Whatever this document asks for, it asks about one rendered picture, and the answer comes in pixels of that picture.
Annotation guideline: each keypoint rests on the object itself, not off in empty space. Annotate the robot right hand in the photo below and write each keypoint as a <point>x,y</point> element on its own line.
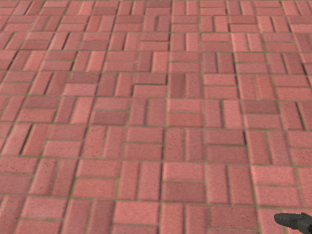
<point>301,222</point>

